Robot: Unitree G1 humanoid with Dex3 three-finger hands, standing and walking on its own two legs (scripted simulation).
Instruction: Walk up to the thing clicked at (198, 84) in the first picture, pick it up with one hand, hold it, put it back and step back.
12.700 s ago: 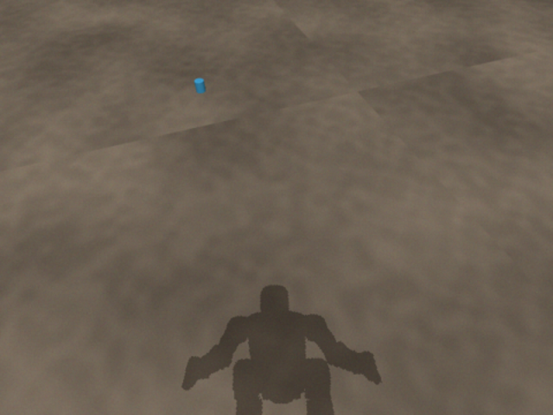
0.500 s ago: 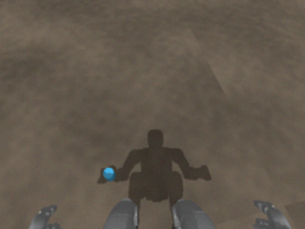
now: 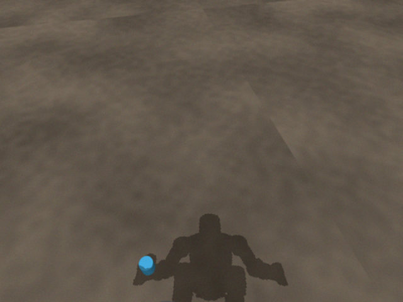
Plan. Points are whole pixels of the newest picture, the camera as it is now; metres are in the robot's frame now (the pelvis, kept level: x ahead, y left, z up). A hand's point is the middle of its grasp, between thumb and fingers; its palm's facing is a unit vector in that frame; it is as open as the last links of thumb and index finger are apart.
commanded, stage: walk up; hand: left
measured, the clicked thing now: (147, 265) +0.39 +0.27 -0.72
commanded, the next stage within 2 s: stand in 0.50 s
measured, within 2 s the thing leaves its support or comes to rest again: neither
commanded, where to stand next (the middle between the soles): +0.07 -0.01 m, yaw -1 degrees
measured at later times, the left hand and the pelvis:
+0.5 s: hand out of the picture +0.10 +0.26 -0.15, palm faces +0.02 -0.93 -0.36, open 7.4 cm; pelvis +0.01 -0.01 +0.00, yaw +1 degrees
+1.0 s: hand out of the picture +0.07 +0.25 -0.13, palm faces -0.01 -0.94 -0.33, open 7.4 cm; pelvis -0.02 +0.00 +0.02, yaw +0 degrees
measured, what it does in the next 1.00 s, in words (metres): stands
